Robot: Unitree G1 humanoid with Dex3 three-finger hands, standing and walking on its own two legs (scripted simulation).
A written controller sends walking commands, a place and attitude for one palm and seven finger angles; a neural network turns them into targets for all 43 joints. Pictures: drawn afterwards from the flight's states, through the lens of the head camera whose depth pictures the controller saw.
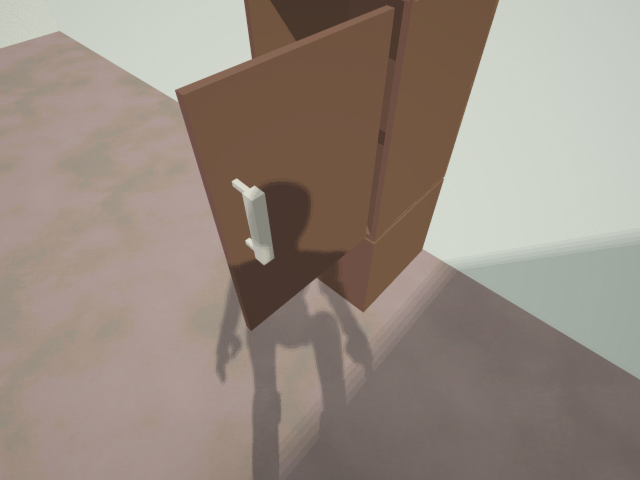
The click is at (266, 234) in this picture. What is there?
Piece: cupboard door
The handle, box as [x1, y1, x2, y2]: [232, 179, 273, 264]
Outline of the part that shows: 235,179 232,181 232,184 242,193 251,237 245,241 254,251 255,257 263,264 265,264 273,258 273,251 264,193 255,186 249,188 239,180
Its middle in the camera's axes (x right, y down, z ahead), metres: -0.12 -0.03 +0.65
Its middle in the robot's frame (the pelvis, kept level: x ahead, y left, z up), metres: +0.50 +0.15 +0.01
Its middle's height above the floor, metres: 0.79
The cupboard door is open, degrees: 87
